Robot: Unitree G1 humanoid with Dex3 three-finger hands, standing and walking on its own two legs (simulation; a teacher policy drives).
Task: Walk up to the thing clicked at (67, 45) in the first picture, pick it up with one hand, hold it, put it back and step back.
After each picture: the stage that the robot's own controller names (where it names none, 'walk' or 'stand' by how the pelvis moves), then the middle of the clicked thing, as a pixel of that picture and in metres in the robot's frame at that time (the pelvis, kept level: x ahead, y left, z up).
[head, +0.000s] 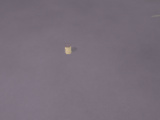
stand; (68, 48) +1.30 +0.20 -0.72
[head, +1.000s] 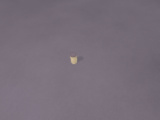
walk; (73, 58) +1.19 +0.22 -0.72
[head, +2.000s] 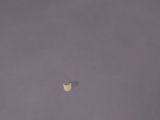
walk; (67, 84) +0.76 +0.23 -0.71
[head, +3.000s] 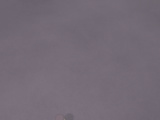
stand; out of the picture +0.46 +0.19 -0.70
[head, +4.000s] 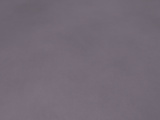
stand; out of the picture +0.43 +0.21 -0.72
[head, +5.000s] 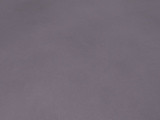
stand; out of the picture +0.39 +0.20 -0.73
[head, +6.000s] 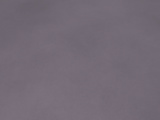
stand; out of the picture +0.39 +0.20 -0.73
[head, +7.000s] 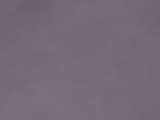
stand; out of the picture +0.39 +0.20 -0.73
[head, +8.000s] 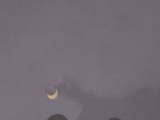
go down; (51, 92) +0.44 +0.20 -0.56
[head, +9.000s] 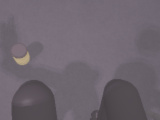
go down; (20, 54) +0.46 +0.27 -0.30
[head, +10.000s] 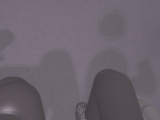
close in; out of the picture +0.44 +0.30 -0.25
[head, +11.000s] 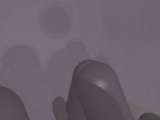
close; out of the picture +0.43 +0.32 -0.22
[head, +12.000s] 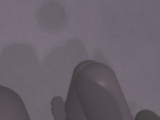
lift; out of the picture +0.42 +0.32 -0.22
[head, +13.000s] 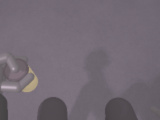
lift; (22, 76) +0.35 +0.22 -0.03
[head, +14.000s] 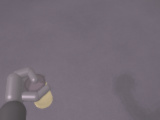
hold; (39, 91) +0.33 +0.18 -0.02
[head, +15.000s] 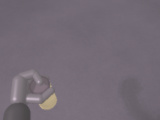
hold; (44, 93) +0.33 +0.17 -0.01
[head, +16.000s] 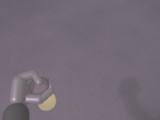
hold; (43, 94) +0.33 +0.17 -0.02
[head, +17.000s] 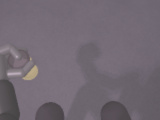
crouch; (24, 65) +0.41 +0.22 -0.09
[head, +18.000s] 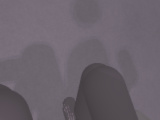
lower; out of the picture +0.41 +0.33 -0.23
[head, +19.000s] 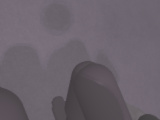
lower; out of the picture +0.41 +0.34 -0.23
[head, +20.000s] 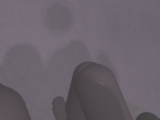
lower; out of the picture +0.40 +0.34 -0.23
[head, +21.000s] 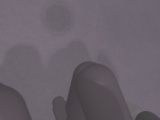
lower; out of the picture +0.40 +0.34 -0.23
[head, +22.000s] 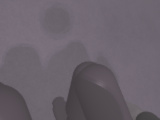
loosen; out of the picture +0.40 +0.34 -0.22
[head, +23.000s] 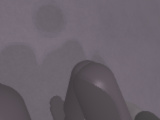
withdraw; out of the picture +0.40 +0.33 -0.22
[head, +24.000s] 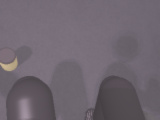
stand; (8, 59) +0.42 +0.29 -0.27
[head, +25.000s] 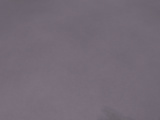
stand; out of the picture +0.38 +0.20 -0.65
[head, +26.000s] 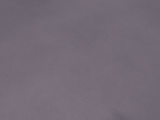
stand; out of the picture +0.39 +0.21 -0.67
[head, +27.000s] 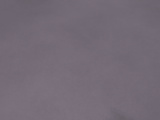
stand; out of the picture +0.38 +0.21 -0.67
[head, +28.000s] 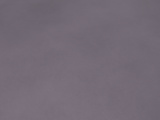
stand; out of the picture +0.40 +0.19 -0.72
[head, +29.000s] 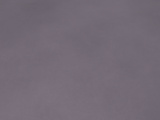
stand; out of the picture +0.38 +0.21 -0.73
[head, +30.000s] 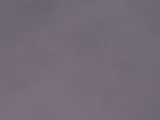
walk; out of the picture +0.37 +0.22 -0.73
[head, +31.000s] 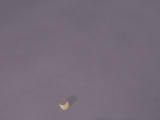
walk; (63, 103) +0.53 +0.22 -0.70
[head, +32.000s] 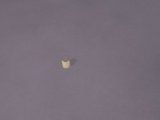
walk; (65, 61) +0.90 +0.17 -0.70
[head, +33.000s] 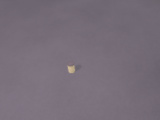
stand; (71, 67) +1.03 +0.21 -0.70
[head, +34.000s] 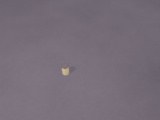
stand; (65, 69) +0.99 +0.20 -0.73
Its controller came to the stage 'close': yes
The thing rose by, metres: 0.69
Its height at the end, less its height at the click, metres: +0.00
